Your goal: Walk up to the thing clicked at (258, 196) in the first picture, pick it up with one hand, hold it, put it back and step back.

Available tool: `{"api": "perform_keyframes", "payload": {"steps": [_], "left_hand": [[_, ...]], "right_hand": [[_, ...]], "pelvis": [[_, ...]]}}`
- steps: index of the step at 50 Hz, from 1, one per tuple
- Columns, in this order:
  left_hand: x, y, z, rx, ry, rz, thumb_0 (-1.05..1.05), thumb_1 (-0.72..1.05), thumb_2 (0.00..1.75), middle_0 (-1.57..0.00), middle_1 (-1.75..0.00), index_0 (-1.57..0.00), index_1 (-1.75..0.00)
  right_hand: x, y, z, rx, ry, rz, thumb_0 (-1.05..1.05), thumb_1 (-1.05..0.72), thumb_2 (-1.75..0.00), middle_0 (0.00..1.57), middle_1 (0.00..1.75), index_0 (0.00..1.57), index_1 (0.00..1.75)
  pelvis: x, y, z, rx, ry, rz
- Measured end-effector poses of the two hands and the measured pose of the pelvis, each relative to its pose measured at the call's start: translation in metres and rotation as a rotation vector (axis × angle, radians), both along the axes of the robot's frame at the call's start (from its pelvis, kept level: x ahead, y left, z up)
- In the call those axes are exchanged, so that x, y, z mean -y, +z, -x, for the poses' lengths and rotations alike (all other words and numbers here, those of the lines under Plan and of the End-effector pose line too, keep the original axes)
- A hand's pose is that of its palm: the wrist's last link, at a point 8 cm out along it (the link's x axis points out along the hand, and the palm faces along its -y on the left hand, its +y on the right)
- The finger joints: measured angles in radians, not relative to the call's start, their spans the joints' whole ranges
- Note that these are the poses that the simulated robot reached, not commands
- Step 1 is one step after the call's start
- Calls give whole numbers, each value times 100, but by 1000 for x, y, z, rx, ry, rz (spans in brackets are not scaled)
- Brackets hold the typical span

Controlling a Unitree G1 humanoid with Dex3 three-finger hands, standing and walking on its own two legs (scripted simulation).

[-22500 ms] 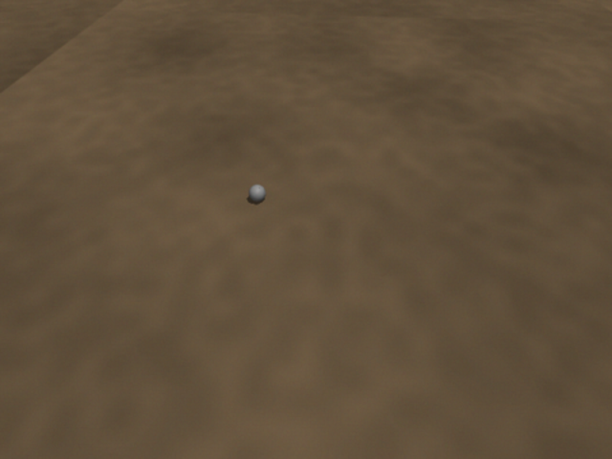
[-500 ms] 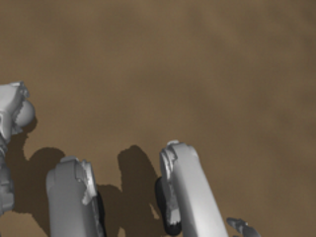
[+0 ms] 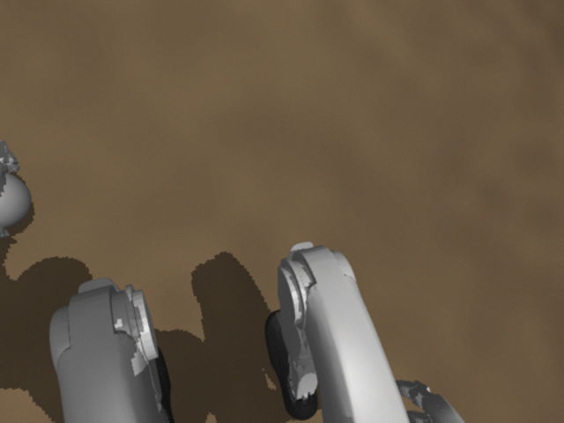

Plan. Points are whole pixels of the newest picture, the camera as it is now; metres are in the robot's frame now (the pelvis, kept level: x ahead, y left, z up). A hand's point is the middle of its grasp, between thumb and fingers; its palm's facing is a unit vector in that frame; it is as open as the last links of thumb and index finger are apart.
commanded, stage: lower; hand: left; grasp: from above
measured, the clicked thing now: out of the picture +0.45 +0.33 -0.21
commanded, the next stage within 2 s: rest in 0.02 s
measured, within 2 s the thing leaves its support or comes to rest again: rests again in 1.22 s
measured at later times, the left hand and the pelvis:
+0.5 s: hand (1, 204) +0.45 +0.33 -0.22, palm faces -0.46 -0.12 -0.88, open 10.8 cm; pelvis +0.01 +0.00 -0.02, yaw -2 degrees
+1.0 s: hand (10, 205) +0.45 +0.33 -0.25, palm faces -0.44 -0.12 -0.89, open 10.8 cm; pelvis +0.00 +0.01 -0.03, yaw -4 degrees
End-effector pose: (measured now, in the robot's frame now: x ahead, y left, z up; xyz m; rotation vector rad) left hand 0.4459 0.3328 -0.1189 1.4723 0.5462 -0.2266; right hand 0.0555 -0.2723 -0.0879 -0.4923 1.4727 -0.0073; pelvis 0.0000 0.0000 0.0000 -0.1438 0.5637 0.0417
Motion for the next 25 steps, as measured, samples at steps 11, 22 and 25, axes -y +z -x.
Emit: {"api": "perform_keyframes", "payload": {"steps": [11, 22, 25], "left_hand": [[0, -27, -3, 24, 8, -7, -1, -12, 68, -55, -84, -53, -80], [1, -42, -9, 7, 24, 1, -1, -13, 68, -56, -83, -54, -79], [2, -47, -10, 7, 20, 5, -1, -13, 68, -56, -83, -54, -79]], "right_hand": [[-4, -9, -1, -10, 17, 6, 0, -91, -90, 20, 30, 20, 30], [-7, -13, 0, -15, 43, -3, 0, -90, -89, 20, 30, 21, 30], [-7, -12, 1, -21, 53, -4, 0, -90, -89, 20, 30, 21, 30]], "pelvis": [[-2, -13, -3, 10, -9, 11], [-2, -21, -6, 23, -20, 23], [-2, -22, -6, 30, -23, 26]]}}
